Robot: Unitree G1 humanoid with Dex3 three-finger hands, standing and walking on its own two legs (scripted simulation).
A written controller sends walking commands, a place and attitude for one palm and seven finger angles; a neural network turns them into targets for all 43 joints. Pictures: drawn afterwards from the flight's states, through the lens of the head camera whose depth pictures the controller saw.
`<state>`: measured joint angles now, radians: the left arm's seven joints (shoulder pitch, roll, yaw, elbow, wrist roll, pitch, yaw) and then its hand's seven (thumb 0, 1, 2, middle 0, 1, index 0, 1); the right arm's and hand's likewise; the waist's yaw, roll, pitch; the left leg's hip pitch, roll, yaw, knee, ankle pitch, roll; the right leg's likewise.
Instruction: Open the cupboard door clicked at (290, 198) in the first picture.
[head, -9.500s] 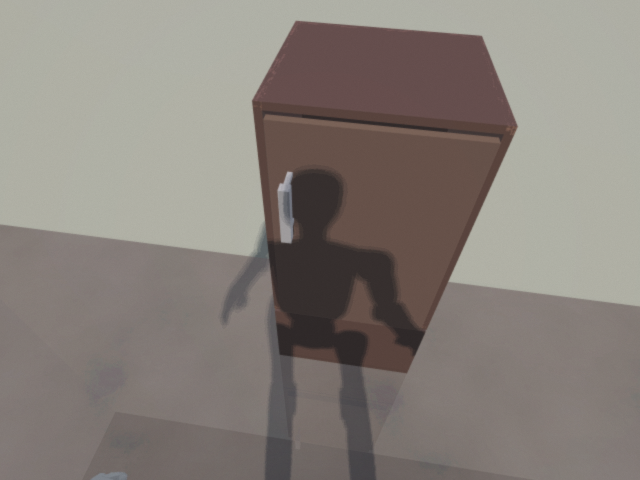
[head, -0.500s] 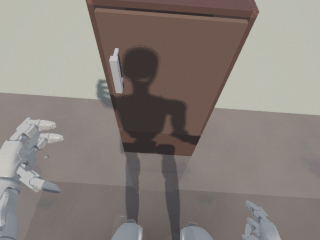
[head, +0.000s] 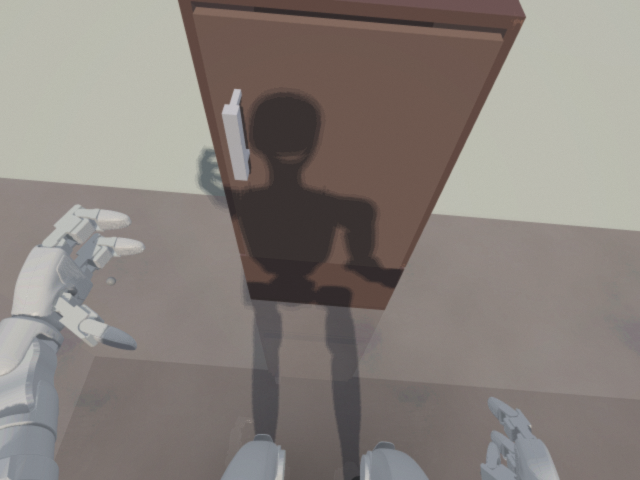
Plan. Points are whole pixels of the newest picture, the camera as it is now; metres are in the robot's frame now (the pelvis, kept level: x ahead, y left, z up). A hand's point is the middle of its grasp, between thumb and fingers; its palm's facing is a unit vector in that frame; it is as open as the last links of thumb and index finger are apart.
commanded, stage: move the hooked fingers beside the handle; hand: left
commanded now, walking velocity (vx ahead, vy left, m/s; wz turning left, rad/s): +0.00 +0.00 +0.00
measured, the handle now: (239, 136) +0.59 +0.16 +0.04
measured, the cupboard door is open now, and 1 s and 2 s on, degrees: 0 0 0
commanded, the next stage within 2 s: none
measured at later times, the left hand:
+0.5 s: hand (139, 224) +0.41 +0.26 +0.05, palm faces -0.03 -1.00 -0.02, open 14.0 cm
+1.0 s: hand (166, 181) +0.48 +0.24 +0.05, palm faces -0.03 -1.00 -0.02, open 14.0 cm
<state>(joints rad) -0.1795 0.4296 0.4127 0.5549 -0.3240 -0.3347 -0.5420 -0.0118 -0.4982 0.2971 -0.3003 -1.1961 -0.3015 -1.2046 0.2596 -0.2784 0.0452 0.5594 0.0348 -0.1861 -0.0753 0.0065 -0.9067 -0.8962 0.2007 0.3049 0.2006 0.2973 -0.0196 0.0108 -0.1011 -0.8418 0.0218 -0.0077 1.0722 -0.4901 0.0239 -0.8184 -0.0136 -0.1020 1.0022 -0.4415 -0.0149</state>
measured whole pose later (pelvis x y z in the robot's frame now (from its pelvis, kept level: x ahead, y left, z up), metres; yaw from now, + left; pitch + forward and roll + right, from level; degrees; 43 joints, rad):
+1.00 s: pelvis +0.00 +0.01 -0.01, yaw -2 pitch +22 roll -4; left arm -0.76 0.57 0.46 1.08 -0.15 -0.42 -0.42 -0.01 -0.50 0.30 -0.30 -1.20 -0.30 -1.20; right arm 0.35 -0.27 0.04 0.62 0.00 0.02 -0.03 0.00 -0.91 -0.90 0.20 0.30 0.20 0.30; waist -0.13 0.01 -0.11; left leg -1.00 0.04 0.02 1.12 -0.50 0.04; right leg -0.98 0.00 -0.07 1.03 -0.43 0.00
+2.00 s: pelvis +0.01 +0.02 -0.02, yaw -4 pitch +26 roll -5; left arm -0.92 0.67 0.50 1.17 -0.07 -0.37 -0.37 -0.01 -0.50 0.30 -0.30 -1.20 -0.30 -1.20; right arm 0.37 -0.27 0.06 0.58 -0.02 0.10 0.00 0.00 -0.91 -0.90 0.20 0.30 0.20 0.30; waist -0.20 0.02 -0.10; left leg -1.11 0.06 0.00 1.17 -0.53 0.04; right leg -1.08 0.02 -0.08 1.05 -0.43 0.01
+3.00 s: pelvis +0.01 +0.00 -0.02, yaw -3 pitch +25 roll -4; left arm -0.93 0.54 0.42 1.18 -0.06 -0.42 -0.24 -0.01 -0.50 0.30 -0.30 -1.20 -0.30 -1.20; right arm 0.37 -0.26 0.05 0.61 -0.02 0.09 0.01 0.00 -0.91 -0.90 0.20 0.30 0.20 0.30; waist -0.19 0.03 -0.11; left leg -1.08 0.05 0.01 1.16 -0.52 0.03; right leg -1.06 0.02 -0.08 1.06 -0.44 -0.01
